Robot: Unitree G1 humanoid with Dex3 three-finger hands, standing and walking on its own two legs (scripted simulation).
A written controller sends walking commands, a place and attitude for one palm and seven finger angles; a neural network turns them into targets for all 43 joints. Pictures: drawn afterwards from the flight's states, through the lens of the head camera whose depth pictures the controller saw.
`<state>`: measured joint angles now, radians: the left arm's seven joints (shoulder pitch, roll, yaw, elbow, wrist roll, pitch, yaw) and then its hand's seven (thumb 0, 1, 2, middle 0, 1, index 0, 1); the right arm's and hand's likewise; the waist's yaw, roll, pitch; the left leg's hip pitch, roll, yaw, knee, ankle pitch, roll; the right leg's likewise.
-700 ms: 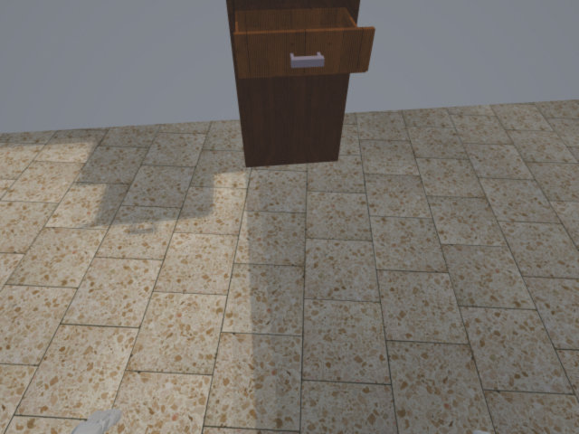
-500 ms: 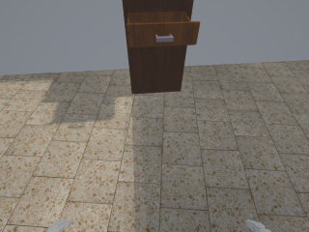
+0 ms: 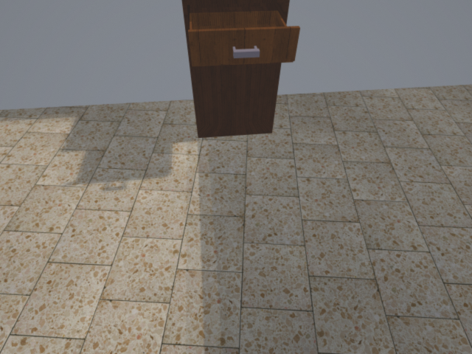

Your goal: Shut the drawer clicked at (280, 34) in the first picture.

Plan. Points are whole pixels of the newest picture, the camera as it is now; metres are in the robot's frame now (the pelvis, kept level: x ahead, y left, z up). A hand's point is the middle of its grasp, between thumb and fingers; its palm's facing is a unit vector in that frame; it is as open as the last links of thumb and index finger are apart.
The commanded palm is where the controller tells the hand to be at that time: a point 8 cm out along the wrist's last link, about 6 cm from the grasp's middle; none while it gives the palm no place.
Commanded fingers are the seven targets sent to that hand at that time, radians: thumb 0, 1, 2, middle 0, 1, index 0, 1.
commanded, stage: stand and wait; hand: left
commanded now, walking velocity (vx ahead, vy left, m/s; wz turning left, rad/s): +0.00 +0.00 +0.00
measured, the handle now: (245, 50) +1.22 +0.03 -0.05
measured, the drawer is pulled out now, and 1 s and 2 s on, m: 0.29 0.29 0.29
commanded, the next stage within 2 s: look at it before walking up in 0.24 s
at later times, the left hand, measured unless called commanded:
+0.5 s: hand out of the picture +0.08 +0.25 -0.15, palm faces -0.05 -0.94 -0.33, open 7.4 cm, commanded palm none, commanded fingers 0.00 0.90 0.90 -0.20 -0.30 -0.20 -0.30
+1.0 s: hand out of the picture +0.07 +0.25 -0.15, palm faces -0.03 -0.94 -0.34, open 7.4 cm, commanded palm none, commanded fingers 0.00 0.90 0.90 -0.20 -0.30 -0.20 -0.30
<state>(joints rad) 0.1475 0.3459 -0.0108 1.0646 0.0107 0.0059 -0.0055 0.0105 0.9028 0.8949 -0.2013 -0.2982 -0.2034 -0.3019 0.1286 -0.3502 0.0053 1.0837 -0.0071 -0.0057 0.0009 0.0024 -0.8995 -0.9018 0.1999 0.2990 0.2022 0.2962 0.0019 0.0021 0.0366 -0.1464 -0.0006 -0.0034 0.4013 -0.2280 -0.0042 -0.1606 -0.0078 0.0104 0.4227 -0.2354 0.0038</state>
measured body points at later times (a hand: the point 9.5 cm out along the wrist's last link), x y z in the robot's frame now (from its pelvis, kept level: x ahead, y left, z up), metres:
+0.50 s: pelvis +0.00 +0.00 +0.00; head +0.00 +0.00 +0.45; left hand +0.08 +0.29 -0.13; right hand +0.07 -0.30 -0.13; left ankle -0.01 +0.12 -0.74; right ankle +0.00 -0.12 -0.74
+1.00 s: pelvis +0.00 +0.00 +0.00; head +0.00 +0.00 +0.45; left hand +0.08 +0.30 -0.13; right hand +0.08 -0.29 -0.13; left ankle -0.01 +0.12 -0.74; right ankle +0.00 -0.12 -0.74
